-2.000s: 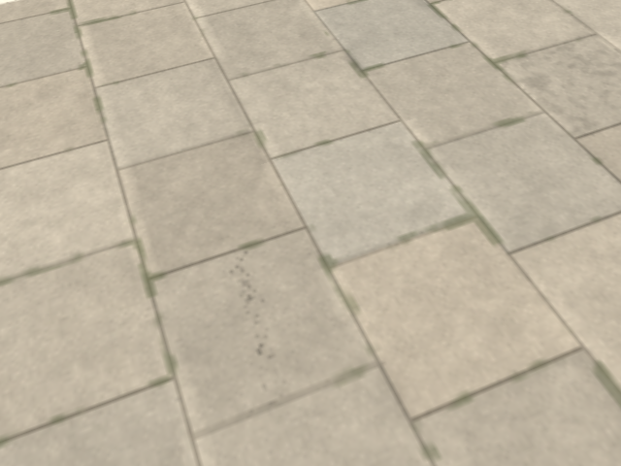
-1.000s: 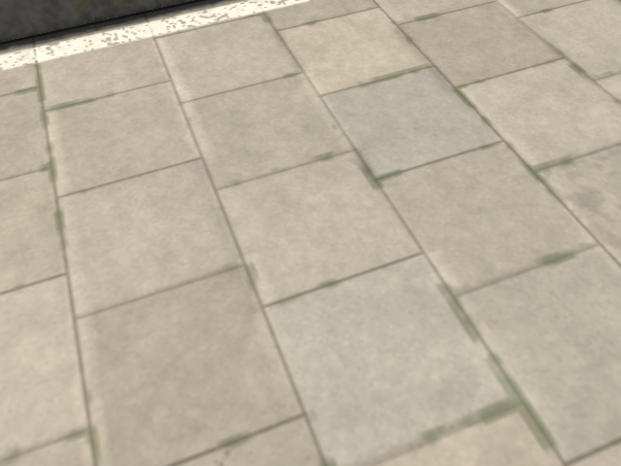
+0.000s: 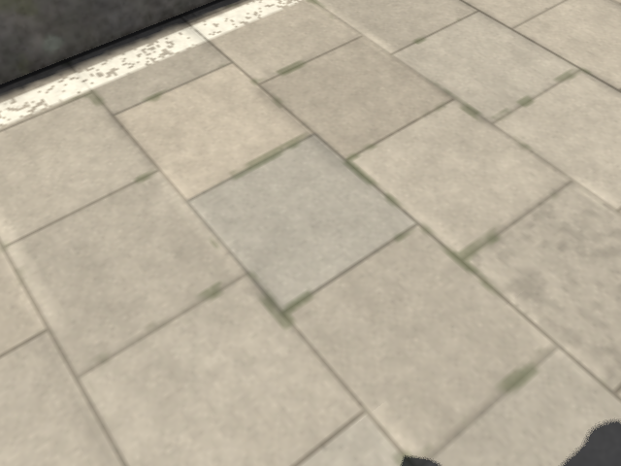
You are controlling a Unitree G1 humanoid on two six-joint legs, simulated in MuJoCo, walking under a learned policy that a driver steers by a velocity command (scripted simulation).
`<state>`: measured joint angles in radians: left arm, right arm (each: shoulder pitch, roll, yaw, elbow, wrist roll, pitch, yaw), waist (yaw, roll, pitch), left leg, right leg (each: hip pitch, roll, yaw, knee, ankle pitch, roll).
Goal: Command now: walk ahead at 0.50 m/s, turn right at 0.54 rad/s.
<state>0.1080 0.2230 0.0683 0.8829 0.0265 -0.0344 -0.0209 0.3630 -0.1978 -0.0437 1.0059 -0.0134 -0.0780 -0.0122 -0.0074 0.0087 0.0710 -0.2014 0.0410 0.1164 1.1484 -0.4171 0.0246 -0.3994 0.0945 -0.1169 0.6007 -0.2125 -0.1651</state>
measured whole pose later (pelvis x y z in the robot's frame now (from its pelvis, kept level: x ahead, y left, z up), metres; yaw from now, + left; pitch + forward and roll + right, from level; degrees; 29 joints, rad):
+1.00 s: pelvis +0.51 -0.10 +0.00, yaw -35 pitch +2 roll +1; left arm 0.02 0.25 0.04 0.69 0.05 -0.01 -0.07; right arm 0.41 -0.26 -0.05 0.90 -0.02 -0.05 -0.01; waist -0.06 0.00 0.05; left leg 0.05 0.09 0.30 0.46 -0.47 -0.04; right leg -0.48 0.02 -0.09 0.58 -0.17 -0.14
